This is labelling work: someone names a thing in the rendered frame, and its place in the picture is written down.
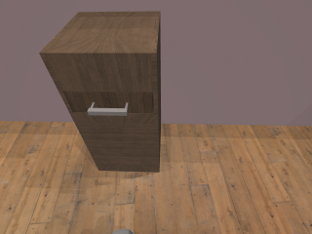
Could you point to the handle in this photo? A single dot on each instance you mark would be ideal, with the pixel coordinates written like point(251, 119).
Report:
point(108, 111)

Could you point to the cabinet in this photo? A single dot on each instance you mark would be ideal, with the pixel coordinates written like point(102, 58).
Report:
point(112, 52)

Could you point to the drawer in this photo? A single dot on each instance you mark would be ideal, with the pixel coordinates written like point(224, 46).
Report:
point(139, 102)

